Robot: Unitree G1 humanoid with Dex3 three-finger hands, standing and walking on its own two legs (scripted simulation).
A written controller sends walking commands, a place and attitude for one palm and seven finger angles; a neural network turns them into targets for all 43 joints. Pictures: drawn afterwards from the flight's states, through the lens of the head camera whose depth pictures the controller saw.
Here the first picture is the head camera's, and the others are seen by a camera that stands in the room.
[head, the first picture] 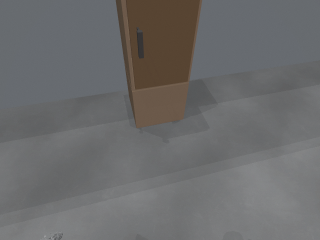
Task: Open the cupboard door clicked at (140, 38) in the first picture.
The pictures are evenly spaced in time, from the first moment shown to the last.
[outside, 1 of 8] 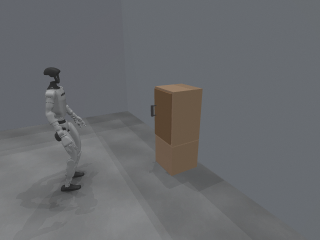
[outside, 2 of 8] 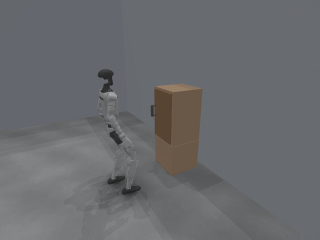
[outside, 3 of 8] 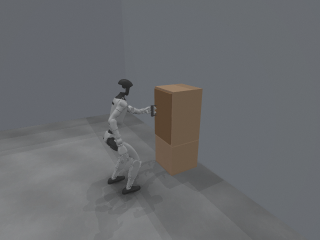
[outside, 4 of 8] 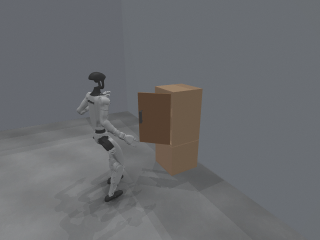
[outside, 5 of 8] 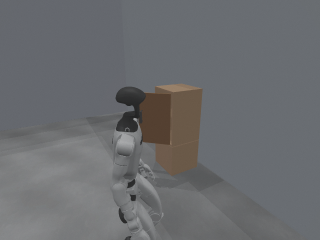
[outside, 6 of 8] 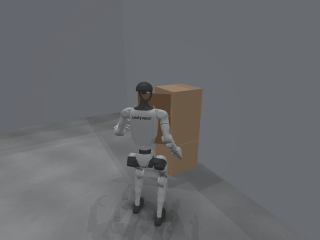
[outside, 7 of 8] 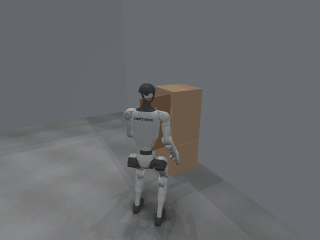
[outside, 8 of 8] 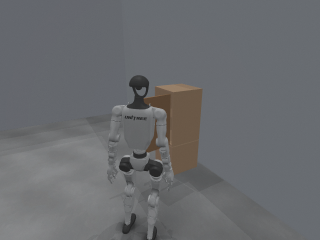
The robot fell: no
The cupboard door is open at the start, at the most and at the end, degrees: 0 97 97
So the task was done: yes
